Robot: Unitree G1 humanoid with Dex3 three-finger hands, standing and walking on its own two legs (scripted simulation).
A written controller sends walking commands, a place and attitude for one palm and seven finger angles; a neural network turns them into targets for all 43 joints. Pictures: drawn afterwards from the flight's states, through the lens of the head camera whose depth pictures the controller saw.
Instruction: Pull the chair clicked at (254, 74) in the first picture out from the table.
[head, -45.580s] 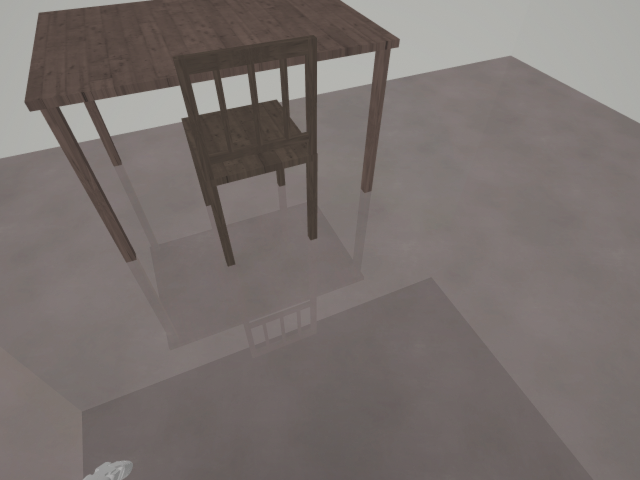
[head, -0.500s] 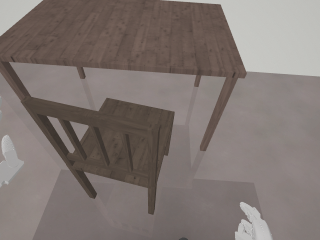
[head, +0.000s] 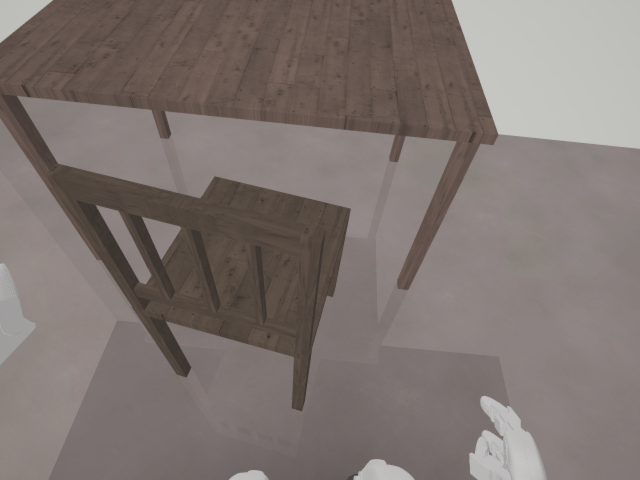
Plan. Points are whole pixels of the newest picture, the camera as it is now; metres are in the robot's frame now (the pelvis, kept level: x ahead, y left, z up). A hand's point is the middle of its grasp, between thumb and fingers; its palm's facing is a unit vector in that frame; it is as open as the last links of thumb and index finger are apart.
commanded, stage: step back with the hand held close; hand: left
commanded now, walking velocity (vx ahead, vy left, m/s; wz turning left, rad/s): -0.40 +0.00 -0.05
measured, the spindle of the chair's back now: (203, 271) +0.44 +0.21 -0.10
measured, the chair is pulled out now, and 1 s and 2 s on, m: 0.24 0.24 0.24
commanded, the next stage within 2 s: stop stepping back and stand still in 0.46 s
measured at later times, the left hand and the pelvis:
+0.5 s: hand (41, 423) +0.14 +0.21 +0.17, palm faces +0.23 -0.80 -0.56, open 7.4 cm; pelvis -0.09 -0.02 +0.01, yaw -4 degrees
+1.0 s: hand out of the picture -0.01 +0.21 +0.17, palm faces +0.37 -0.86 -0.35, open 7.4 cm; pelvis -0.25 -0.04 +0.00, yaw -6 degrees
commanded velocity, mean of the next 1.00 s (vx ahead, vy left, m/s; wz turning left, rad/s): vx -0.08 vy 0.02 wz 0.01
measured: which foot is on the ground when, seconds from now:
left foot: down 0.00-0.26, up 0.28-0.44, down 0.46-0.72, up 0.74-0.94, down 0.96-1.00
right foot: up 0.00-0.08, down 0.10-0.96, up 0.98-1.00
